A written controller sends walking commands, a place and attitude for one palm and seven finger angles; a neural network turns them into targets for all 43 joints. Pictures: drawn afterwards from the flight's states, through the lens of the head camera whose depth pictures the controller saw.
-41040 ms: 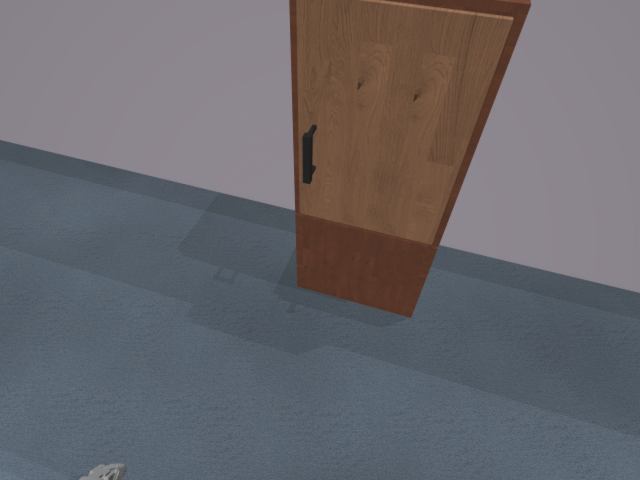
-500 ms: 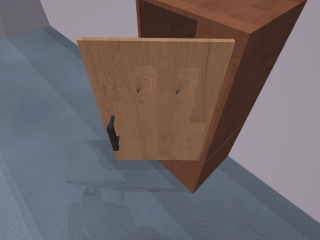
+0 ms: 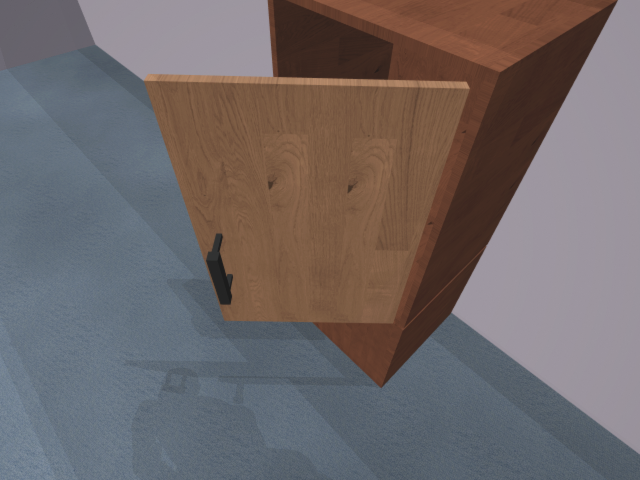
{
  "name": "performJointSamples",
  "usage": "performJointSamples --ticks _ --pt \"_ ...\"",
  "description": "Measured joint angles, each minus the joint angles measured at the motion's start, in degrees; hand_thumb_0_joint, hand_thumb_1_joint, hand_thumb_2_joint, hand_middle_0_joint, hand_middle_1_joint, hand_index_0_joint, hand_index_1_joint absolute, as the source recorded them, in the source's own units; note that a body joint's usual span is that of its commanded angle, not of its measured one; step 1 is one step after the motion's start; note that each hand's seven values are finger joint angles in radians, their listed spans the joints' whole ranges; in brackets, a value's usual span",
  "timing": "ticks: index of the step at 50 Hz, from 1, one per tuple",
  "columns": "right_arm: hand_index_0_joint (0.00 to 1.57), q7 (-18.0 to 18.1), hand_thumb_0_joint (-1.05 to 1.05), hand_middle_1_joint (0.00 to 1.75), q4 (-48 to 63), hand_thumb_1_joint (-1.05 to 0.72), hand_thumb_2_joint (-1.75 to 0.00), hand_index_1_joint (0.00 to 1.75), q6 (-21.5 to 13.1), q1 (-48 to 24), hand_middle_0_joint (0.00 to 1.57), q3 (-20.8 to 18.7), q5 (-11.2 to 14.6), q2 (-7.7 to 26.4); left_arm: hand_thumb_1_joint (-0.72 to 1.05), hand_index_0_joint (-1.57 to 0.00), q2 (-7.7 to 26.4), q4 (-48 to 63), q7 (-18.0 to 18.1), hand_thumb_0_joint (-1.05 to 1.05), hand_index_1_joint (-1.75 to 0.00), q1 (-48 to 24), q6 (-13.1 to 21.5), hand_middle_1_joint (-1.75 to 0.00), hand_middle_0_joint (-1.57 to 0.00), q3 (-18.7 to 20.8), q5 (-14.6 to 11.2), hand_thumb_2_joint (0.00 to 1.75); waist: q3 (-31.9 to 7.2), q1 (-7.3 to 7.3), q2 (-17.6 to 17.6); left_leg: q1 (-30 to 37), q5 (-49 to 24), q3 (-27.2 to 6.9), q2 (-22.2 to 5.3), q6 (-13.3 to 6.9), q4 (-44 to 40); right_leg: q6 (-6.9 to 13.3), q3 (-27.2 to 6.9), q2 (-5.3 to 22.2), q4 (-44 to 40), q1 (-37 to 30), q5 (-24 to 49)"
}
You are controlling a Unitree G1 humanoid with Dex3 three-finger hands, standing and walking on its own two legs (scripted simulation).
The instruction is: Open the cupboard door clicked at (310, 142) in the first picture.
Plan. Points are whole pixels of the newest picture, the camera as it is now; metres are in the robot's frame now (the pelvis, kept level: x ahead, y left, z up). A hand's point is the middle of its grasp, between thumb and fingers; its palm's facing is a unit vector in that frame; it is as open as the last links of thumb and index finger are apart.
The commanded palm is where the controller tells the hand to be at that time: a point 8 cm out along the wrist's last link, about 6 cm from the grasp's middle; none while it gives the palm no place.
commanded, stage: look again from close up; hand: left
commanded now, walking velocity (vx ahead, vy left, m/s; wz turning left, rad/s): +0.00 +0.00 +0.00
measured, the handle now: (222, 270) +0.48 +0.21 -0.11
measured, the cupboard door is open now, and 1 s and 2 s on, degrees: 46 46 46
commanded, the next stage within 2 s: shuffle to correct the standing spot in 0.20 s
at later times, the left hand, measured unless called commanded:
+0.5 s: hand out of the picture +0.00 +0.17 -0.18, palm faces +0.02 -0.98 -0.20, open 7.4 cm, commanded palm none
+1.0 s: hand out of the picture -0.05 +0.20 -0.19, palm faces +0.04 -0.98 -0.19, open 7.4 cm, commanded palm none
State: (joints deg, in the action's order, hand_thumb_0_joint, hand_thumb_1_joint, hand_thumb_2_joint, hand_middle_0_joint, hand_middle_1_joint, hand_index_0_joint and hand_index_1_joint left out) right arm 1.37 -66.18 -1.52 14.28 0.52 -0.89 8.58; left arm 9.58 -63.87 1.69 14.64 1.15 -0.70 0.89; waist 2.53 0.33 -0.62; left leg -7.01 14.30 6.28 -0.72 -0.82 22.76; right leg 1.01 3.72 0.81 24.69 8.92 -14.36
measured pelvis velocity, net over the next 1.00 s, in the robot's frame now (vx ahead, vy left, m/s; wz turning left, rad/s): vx -0.05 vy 0.02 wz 0.02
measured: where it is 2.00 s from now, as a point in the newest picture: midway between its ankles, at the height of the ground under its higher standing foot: outside the picture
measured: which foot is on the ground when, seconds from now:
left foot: down 0.00-1.00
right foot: down 0.00-1.00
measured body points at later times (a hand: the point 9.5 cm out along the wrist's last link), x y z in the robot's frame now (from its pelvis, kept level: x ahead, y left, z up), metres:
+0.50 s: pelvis -0.01 -0.01 +0.00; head +0.02 +0.00 +0.45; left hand +0.00 +0.22 -0.16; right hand +0.01 -0.23 -0.16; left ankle -0.02 +0.10 -0.74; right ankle -0.01 -0.10 -0.74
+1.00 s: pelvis -0.05 +0.02 -0.01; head -0.07 +0.03 +0.44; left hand -0.05 +0.25 -0.17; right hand -0.03 -0.21 -0.16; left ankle -0.01 +0.11 -0.74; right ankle -0.01 -0.10 -0.74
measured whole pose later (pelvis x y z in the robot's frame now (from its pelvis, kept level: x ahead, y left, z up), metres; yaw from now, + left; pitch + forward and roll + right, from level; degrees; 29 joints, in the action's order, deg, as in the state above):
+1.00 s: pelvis -0.05 +0.02 -0.01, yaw +1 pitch -3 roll -1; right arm 0.2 -58.2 1.1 18.1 -0.9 -1.9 9.6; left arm 9.9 -57.1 0.7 20.2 -0.9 0.8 1.9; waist 0.5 -0.1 0.0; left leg -15.3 15.1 4.1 0.1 -3.2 33.5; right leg 1.3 1.4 0.0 33.6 15.2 -18.4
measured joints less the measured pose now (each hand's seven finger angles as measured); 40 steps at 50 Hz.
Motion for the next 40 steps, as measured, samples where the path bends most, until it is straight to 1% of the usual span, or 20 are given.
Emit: performJointSamples --ticks 16,21,27,29,31,32,34,36,40 --pt "0.2 0.06 0.0 0.3 -0.17 -0.92 -0.9 0.3 0.03 -0.14 0.2 -0.09 0.01 -0.13 0.91 -0.2 -0.15 -0.17 -0.08 0.0 -0.3 0.5 0.01 -0.29 -0.2 0.01 -0.02 0.9 0.07 0.2 -0.35 0.16 -0.23 -0.32 -0.18 0.27 -0.47 0.24 0.32 -0.22 -0.62 -0.33 0.17" --pt "0.2 0.31 0.01 0.3 0.62 -0.92 -0.9 0.3 0.28 -0.48 0.2 -0.58 0.12 -0.17 0.91 -0.2 -0.02 0.7 0.09 0.0 -0.3 0.37 -0.38 -0.29 -0.2 0.35 0.02 0.9 0.45 0.38 -0.64 -0.47 -0.43 -0.11 -0.11 0.33 -0.28 0.31 0.11 -0.1 0.26 0.71 0.08" --pt "0.2 0.53 0.01 0.3 3.28 -0.92 -0.9 0.3 1.5 -2.03 0.2 -1.8 0.02 0.0 0.91 -0.2 0.11 3.23 0.29 0.0 -0.3 -0.56 -1.62 -0.29 -0.2 1.43 0.19 0.9 2.03 0.34 -0.71 -3.23 0.4 0.66 -0.29 0.32 3.38 0.51 -0.66 0.03 4.64 4.1 -0.88" --pt "0.2 0.31 0.01 0.3 5.14 -0.92 -0.9 0.3 2.06 -2.5 0.2 -2.19 0.59 0.71 0.91 -0.2 -0.12 4.1 0.99 0.0 -0.3 -0.83 -1.54 -0.29 -0.2 1.17 0.22 0.9 2.36 -0.18 0.61 -5.82 1.21 0.16 -1.36 0.59 7.29 0.5 -0.14 -0.73 5.03 4.89 -0.49" --pt "0.2 0.08 0.01 0.3 7.38 -0.92 -0.9 0.3 2.17 -2.6 0.2 -2.62 0.74 1.17 0.91 -0.2 -0.08 5.2 1.28 0.0 -0.3 -0.65 -1.05 -0.29 -0.2 1.02 0.3 0.9 2.5 -0.89 1.06 -7.53 3.21 -1.04 -1.29 0.78 9.98 0.66 0.1 -0.76 6.29 5.64 -0.41" --pt "0.2 -0.01 0.01 0.3 8.17 -0.92 -0.9 0.3 2.17 -2.46 0.2 -2.76 0.73 1.29 0.91 -0.2 0.02 5.64 1.28 0.0 -0.3 -0.51 -0.94 -0.29 -0.2 0.9 0.34 0.9 2.3 -1.19 1.07 -7.55 3.41 -1.56 -1.06 0.75 9.95 0.66 0.23 -0.61 7.06 5.77 -0.66" --pt "0.2 -0.24 0.0 0.3 8.78 -0.92 -0.9 0.3 2.2 -2.05 0.2 -2.81 0.44 1.29 0.91 -0.2 0.3 5.92 1.06 0.0 -0.3 -0.52 -1.05 -0.29 -0.2 0.62 0.29 0.9 1.67 -1.45 0.63 -6.95 1.23 -1.78 -0.45 0.17 9.94 0.38 0.35 -0.01 8.04 5.27 -1.16" --pt "0.2 -0.68 0.0 0.3 8.98 -0.92 -0.9 0.3 2.24 -1.19 0.19 -2.54 -0.15 1.3 0.91 -0.2 0.39 6.0 0.76 0.0 -0.3 -0.54 -1.56 -0.29 -0.2 0.5 0.4 0.9 0.34 -1.28 0.5 -6.58 1.06 -1.75 -0.09 -0.48 9.93 0.07 0.3 0.31 8.05 4.83 -1.59" --pt "0.2 -1.48 0.0 0.3 9.21 -0.92 -0.9 0.3 2.64 0.73 0.19 -1.92 -1.18 1.16 0.91 -0.2 0.48 7.3 0.08 0.0 -0.3 0.45 -1.82 -0.29 -0.2 0.82 0.8 0.9 -2.11 -0.75 0.58 -7.44 1.95 -1.87 0.25 -1.35 9.97 0.11 -0.28 0.13 8.56 5.7 -5.26"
